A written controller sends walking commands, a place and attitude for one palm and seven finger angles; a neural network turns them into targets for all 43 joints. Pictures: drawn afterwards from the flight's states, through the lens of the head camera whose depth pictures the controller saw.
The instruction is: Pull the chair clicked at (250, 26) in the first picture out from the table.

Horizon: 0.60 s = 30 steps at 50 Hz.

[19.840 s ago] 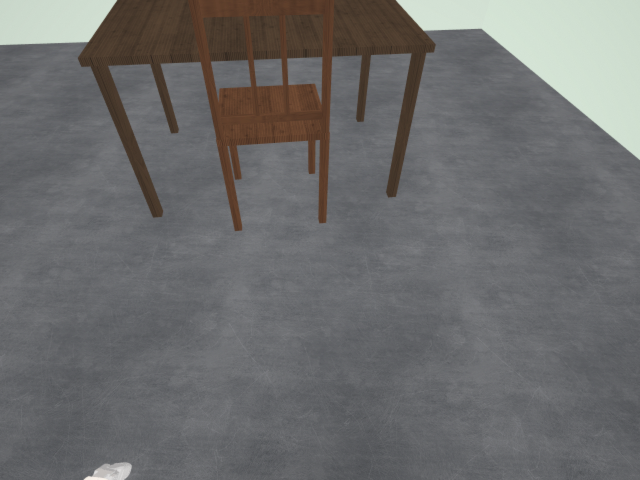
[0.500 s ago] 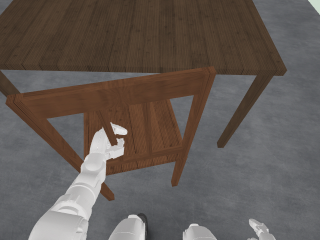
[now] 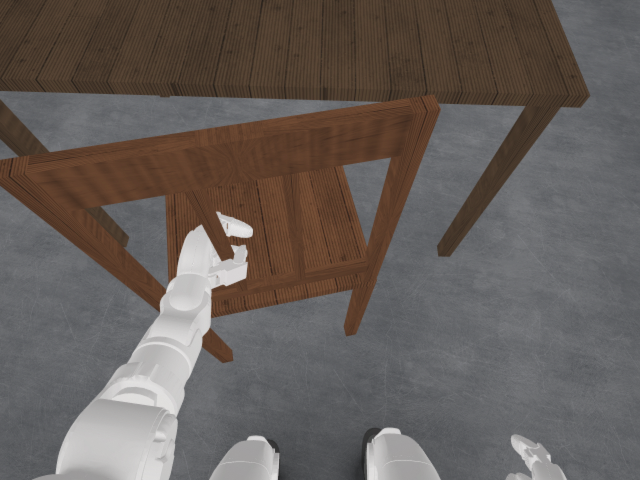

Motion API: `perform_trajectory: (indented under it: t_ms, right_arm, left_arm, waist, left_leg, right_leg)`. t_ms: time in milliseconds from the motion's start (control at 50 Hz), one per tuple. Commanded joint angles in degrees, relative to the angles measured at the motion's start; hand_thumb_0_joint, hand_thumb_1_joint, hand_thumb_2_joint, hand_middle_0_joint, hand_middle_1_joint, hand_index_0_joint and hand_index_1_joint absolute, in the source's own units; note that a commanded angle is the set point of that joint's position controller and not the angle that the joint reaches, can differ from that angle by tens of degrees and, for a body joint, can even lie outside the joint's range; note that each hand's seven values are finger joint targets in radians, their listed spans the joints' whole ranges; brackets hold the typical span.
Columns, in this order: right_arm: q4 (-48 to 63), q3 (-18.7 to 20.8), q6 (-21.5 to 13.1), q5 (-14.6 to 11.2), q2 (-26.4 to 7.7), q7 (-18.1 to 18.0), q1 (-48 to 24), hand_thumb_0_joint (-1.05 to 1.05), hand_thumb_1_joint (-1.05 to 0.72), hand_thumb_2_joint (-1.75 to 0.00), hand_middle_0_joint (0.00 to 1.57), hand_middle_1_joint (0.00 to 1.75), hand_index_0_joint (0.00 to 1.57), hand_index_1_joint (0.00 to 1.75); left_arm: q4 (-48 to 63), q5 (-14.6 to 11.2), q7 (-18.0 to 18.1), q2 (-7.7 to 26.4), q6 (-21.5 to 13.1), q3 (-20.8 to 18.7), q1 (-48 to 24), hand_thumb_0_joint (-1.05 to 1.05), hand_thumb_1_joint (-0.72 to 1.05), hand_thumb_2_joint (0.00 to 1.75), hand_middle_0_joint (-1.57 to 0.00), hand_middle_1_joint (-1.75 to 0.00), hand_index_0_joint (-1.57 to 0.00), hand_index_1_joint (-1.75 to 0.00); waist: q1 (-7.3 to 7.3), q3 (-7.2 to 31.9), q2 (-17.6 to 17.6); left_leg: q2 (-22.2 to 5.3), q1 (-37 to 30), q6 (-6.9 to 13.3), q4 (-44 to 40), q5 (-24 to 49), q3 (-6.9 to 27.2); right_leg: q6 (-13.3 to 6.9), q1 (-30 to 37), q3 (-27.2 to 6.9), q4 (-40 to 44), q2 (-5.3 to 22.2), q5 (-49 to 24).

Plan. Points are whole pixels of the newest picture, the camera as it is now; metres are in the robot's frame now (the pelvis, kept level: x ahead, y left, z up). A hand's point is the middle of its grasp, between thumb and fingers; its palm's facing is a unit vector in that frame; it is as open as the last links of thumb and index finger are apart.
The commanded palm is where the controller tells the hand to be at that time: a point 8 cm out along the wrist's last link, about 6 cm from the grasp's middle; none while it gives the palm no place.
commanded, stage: step backward, pulling the chair out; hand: left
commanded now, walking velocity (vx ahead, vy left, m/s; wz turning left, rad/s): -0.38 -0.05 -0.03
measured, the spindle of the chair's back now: (223, 247) +0.40 +0.15 -0.05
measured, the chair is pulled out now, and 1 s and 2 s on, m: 0.20 0.37 0.60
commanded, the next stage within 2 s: stop walking, hand still on the chair in 1.52 s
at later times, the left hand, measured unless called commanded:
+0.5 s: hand (232, 329) +0.29 +0.13 -0.06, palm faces +0.01 -0.98 -0.20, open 5.1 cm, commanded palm +0.29 +0.17 -0.06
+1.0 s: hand (225, 396) +0.21 +0.13 -0.06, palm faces -0.05 -0.98 -0.18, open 5.2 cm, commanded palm +0.19 +0.18 -0.06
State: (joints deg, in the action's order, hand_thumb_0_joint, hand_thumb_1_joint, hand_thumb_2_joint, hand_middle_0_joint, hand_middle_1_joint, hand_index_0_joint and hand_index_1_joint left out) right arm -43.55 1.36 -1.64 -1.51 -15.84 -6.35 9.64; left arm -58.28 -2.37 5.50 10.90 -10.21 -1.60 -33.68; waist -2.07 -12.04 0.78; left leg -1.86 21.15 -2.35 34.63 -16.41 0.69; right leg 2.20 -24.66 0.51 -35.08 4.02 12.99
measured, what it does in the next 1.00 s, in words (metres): walks backwards: right foot, then left foot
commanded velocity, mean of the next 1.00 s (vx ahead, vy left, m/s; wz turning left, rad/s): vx -0.38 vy -0.02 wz -0.01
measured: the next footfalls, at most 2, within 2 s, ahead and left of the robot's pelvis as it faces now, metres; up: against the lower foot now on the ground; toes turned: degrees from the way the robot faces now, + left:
right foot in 0.50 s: -0.07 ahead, -0.13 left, +0.00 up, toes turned -3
left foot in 0.88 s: -0.16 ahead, +0.17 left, +0.00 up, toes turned +3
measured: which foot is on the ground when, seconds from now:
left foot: down 0.00-0.58, up 0.60-0.86, down 0.88-1.00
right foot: down 0.00-0.30, up 0.32-0.48, down 0.50-0.96, up 0.98-1.00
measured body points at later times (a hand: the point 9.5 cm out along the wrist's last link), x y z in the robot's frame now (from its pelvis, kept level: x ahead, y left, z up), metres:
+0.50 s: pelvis -0.08 -0.01 -0.01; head +0.02 -0.01 +0.43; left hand +0.29 +0.18 -0.05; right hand +0.01 -0.25 -0.14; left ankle +0.00 +0.14 -0.73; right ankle -0.11 -0.13 -0.73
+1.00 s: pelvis -0.18 +0.01 +0.01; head -0.06 +0.02 +0.44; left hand +0.21 +0.18 -0.05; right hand -0.06 -0.26 -0.12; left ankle -0.20 +0.16 -0.73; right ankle -0.13 -0.12 -0.72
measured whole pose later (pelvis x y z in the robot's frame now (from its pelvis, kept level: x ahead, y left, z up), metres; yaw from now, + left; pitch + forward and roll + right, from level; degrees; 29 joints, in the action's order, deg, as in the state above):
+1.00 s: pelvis -0.18 +0.01 +0.01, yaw +0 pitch +3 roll +1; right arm -39.7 2.0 -0.5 -0.6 -15.0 -5.2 8.4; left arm -55.7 -1.3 5.4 10.6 -9.4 -0.2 -33.6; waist -2.6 -13.0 2.8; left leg -2.7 14.9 -2.6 29.1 -17.0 -2.7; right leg 0.8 -25.5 0.9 -36.9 4.2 16.1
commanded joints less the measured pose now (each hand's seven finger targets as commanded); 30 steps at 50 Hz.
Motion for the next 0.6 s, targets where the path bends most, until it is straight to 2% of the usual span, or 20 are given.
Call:
perform_trajectory:
  t_ms: [0, 40, 80, 120, 140, 160, 220, 240, 260, 280, 300, 320, 340, 400, 460, 500, 520, 540, 560, 580]
  right_arm:
    - [5.8, 2.9, -0.3, 0.2, -6.9, 0.4, 5.3, 0.00, -0.90, -0.90, 0.20, 0.30, 0.20, 0.30]
    - [6.6, 3.1, 0.1, 0.0, -7.1, 0.2, 5.4, 0.00, -0.90, -0.90, 0.20, 0.30, 0.20, 0.30]
    - [7.0, 3.0, 0.4, -0.3, -6.4, -0.1, 4.9, 0.00, -0.90, -0.90, 0.20, 0.30, 0.20, 0.30]
    - [6.9, 2.9, 0.2, -0.4, -5.7, -0.6, 3.9, 0.00, -0.90, -0.90, 0.20, 0.30, 0.20, 0.30]
    - [6.6, 2.8, 0.1, -0.5, -6.1, -0.9, 3.8, 0.00, -0.90, -0.90, 0.20, 0.30, 0.20, 0.30]
    - [6.7, 2.4, 0.0, -0.5, -5.8, -1.0, 2.8, 0.00, -0.90, -0.90, 0.20, 0.30, 0.20, 0.30]
    - [5.7, 1.3, -0.6, 0.1, -6.0, -1.3, 3.3, 0.00, -0.90, -0.90, 0.20, 0.30, 0.20, 0.30]
    - [5.5, 1.4, -0.5, 0.1, -7.3, -1.8, 3.2, 0.00, -0.90, -0.90, 0.20, 0.30, 0.20, 0.30]
    - [6.9, 1.8, 0.0, 0.3, -8.4, -1.8, 2.1, 0.00, -0.90, -0.90, 0.20, 0.30, 0.20, 0.30]
    - [7.7, 1.8, 0.4, 0.5, -7.4, -1.4, 1.0, 0.00, -0.90, -0.90, 0.20, 0.30, 0.20, 0.30]
    - [8.0, 1.9, 0.4, 0.4, -6.4, -0.2, 0.7, 0.00, -0.90, -0.90, 0.20, 0.30, 0.20, 0.30]
    - [8.5, 1.6, 0.1, 0.7, -6.1, 0.4, 0.1, 0.00, -0.90, -0.90, 0.20, 0.30, 0.20, 0.30]
    - [8.2, 1.7, 0.0, 0.7, -6.2, 0.1, 0.3, 0.00, -0.90, -0.90, 0.20, 0.30, 0.20, 0.30]
    - [4.7, 2.5, -1.5, 0.9, -6.6, 0.6, 5.1, 0.00, -0.90, -0.90, 0.20, 0.30, 0.20, 0.30]
    - [3.0, 2.2, -2.6, 1.0, -6.6, 1.1, 7.1, 0.00, -0.90, -0.90, 0.20, 0.30, 0.20, 0.30]
    - [2.7, 2.0, -2.6, 0.8, -6.4, 1.3, 6.1, 0.00, -0.90, -0.90, 0.20, 0.30, 0.20, 0.30]
    - [2.9, 1.9, -2.5, 0.6, -6.0, 1.2, 5.4, 0.00, -0.90, -0.90, 0.20, 0.30, 0.20, 0.30]
    - [2.8, 3.1, -2.5, -0.4, -6.5, 0.6, 6.6, 0.00, -0.90, -0.90, 0.20, 0.30, 0.20, 0.30]
    - [4.0, 3.2, -2.6, -0.9, -6.5, 0.2, 2.2, 0.00, -0.90, -0.90, 0.20, 0.30, 0.20, 0.30]
    - [4.9, 2.7, -2.8, -0.8, -6.3, 0.3, -0.7, 0.00, -0.90, -0.90, 0.20, 0.30, 0.20, 0.30]
  left_arm:
    - [12.2, 1.9, 0.3, 7.8, -5.5, -1.3, -15.5, 0.00, 0.90, 0.90, -0.50, -1.45, -0.50, -1.45]
    - [11.7, 1.8, 0.4, 10.3, -5.5, -2.8, -13.3, 0.00, 0.90, 0.90, -0.50, -1.45, -0.50, -1.45]
    - [12.1, 1.7, 0.6, 11.1, -5.7, -3.0, -13.3, 0.00, 0.90, 0.90, -0.50, -1.45, -0.50, -1.45]
    - [11.6, 1.8, 0.8, 13.2, -5.8, -4.0, -12.5, 0.00, 0.90, 0.90, -0.50, -1.45, -0.50, -1.45]
    - [10.2, 1.6, 0.9, 15.3, -5.3, -5.5, -10.3, 0.00, 0.90, 0.90, -0.50, -1.45, -0.50, -1.45]
    - [10.0, 1.5, 0.9, 14.6, -4.8, -5.1, -10.5, 0.00, 0.90, 0.90, -0.50, -1.45, -0.50, -1.45]
    - [10.8, 1.8, 1.0, 11.6, -4.3, -3.6, -11.3, 0.00, 0.90, 0.90, -0.50, -1.45, -0.50, -1.45]
    - [11.3, 1.4, 1.2, 11.8, -4.0, -3.4, -10.9, 0.00, 0.90, 0.90, -0.50, -1.45, -0.50, -1.45]
    - [13.1, 1.4, 0.8, 9.5, -4.5, -1.9, -11.7, 0.00, 0.90, 0.90, -0.50, -1.45, -0.50, -1.45]
    - [13.4, 1.2, 0.5, 7.7, -4.7, -0.9, -13.5, 0.00, 0.90, 0.90, -0.50, -1.45, -0.50, -1.45]
    - [13.3, 0.8, 0.0, 6.3, -4.7, 0.0, -14.1, 0.00, 0.90, 0.90, -0.50, -1.45, -0.50, -1.45]
    - [15.3, 1.2, 0.0, 6.0, -4.8, 0.5, -16.1, 0.00, 0.90, 0.90, -0.50, -1.45, -0.50, -1.45]
    - [15.4, 0.9, 0.3, 7.2, -4.8, -0.4, -16.7, 0.00, 0.90, 0.90, -0.50, -1.45, -0.50, -1.45]
    - [12.7, 1.2, 0.3, 5.9, -6.1, 0.5, -17.2, 0.00, 0.90, 0.90, -0.50, -1.45, -0.50, -1.45]
    - [10.5, 1.8, 0.0, 6.9, -7.2, 0.2, -16.5, 0.00, 0.90, 0.90, -0.50, -1.45, -0.50, -1.45]
    - [10.4, 2.5, -0.4, 9.0, -8.0, -1.0, -15.5, 0.00, 0.90, 0.90, -0.50, -1.45, -0.50, -1.45]
    - [10.2, 3.1, -0.4, 11.2, -8.4, -2.3, -14.5, 0.00, 0.90, 0.90, -0.50, -1.45, -0.50, -1.45]
    - [8.6, 2.2, -0.1, 14.9, -8.3, -4.7, -14.0, 0.00, 0.90, 0.90, -0.50, -1.45, -0.50, -1.45]
    - [7.8, 2.3, 0.5, 18.0, -7.6, -7.3, -16.2, 0.00, 0.90, 0.90, -0.50, -1.45, -0.50, -1.45]
    - [7.5, 2.6, 0.5, 15.9, -6.5, -6.2, -15.9, 0.00, 0.90, 0.90, -0.50, -1.45, -0.50, -1.45]
  waist:
    - [-0.64, 34.0, -10.1]
    - [-0.76, 33.5, -8.6]
    - [-1.03, 34.4, -3.4]
    - [-0.72, 34.6, 2.7]
    - [-0.08, 33.9, 4.5]
    - [0.52, 32.9, 6.4]
    - [-0.64, 30.6, 8.9]
    - [-1.06, 29.7, 5.3]
    - [-0.69, 29.5, -5.6]
    - [-0.05, 28.6, -12.3]
    - [0.42, 28.1, -13.6]
    - [0.54, 25.9, -15.5]
    - [0.85, 24.1, -14.2]
    - [-0.38, 25.6, -13.1]
    - [-0.58, 28.6, -14.9]
    - [0.00, 29.5, -15.0]
    - [0.09, 30.6, -10.3]
    - [-0.44, 33.1, 6.1]
    - [0.31, 31.1, 14.4]
    - [1.63, 29.9, 13.3]
  left_leg:
    - [-11.7, -15.8, 3.9, 0.8, 47.2, 6.8]
    - [-10.2, -8.8, 2.4, 0.7, 35.9, 5.5]
    - [-6.7, -3.8, 0.5, 3.0, 21.3, 2.7]
    - [-1.7, -2.7, -0.9, 9.1, 0.0, 0.2]
    - [-0.3, -1.1, -1.0, 10.9, -9.1, 1.0]
    - [-0.1, 0.2, -0.8, 11.4, -12.2, 1.9]
    - [-1.3, -3.9, 0.5, 0.2, -5.0, 1.8]
    - [-4.0, -6.5, 1.9, -8.6, 6.6, 4.3]
    - [-9.3, -6.9, 4.6, -10.6, 14.7, 10.3]
    - [-14.0, -3.5, 7.3, -11.0, 19.4, 14.9]
    - [-17.3, -2.2, 8.9, -13.6, 13.1, 16.0]
    - [-18.7, 1.4, 10.1, -15.9, 3.2, 17.2]
    - [-19.1, 3.1, 11.2, -15.0, 3.8, 17.8]
    - [-15.9, -12.2, 10.1, -6.2, 26.7, 13.3]
    - [-14.2, -20.9, 8.6, -2.0, 36.9, 12.8]
    - [-11.9, -19.4, 6.6, 1.1, 36.9, 9.7]
    - [-9.4, -15.4, 4.6, 3.8, 33.1, 5.5]
    - [-4.6, -8.8, 1.2, 9.3, 21.3, 0.2]
    - [-0.3, 2.2, -0.4, 16.6, -4.6, -0.4]
    - [0.7, 7.0, 0.3, 22.4, -11.8, 4.0]
  right_leg:
    - [-3.1, 13.1, -1.5, 0.0, 1.2, -17.8]
    - [-3.8, 17.5, -2.7, 0.3, 3.1, -28.1]
    - [-5.4, 19.6, -5.9, 2.4, 7.2, -33.0]
    - [-7.7, 18.0, -11.0, 8.4, 13.0, -32.3]
    - [-9.0, 17.4, -12.5, 10.3, 15.1, -30.0]
    - [-9.3, 16.4, -12.4, 11.0, 16.3, -25.4]
    - [-6.0, 13.9, -6.5, 9.5, 12.0, -19.0]
    - [-3.3, 11.5, -2.3, 5.3, 7.1, -14.4]
    - [-0.9, 8.5, 0.9, -1.6, 0.9, -7.4]
    - [-0.8, 8.5, 1.8, -10.0, -2.0, -0.6]
    - [-1.7, 7.3, 0.3, -14.7, -2.7, 12.9]
    - [-2.1, 6.8, -0.1, -19.5, -2.7, 15.7]
    - [-2.4, 6.1, -0.6, -21.1, -2.7, 15.3]
    - [-2.2, 2.7, -0.5, -7.4, -3.1, 13.6]
    - [-2.2, 4.0, -0.6, 5.3, -3.9, 7.0]
    - [-2.3, 9.5, -1.2, 14.1, -2.7, -5.6]
    - [-2.5, 14.6, -3.1, 15.4, 0.4, -18.7]
    - [-3.2, 22.1, -7.1, 13.6, 6.0, -36.2]
    - [-5.0, 24.8, -13.7, 9.8, 13.0, -52.9]
    - [-4.7, 25.0, -13.3, 8.3, 15.8, -55.6]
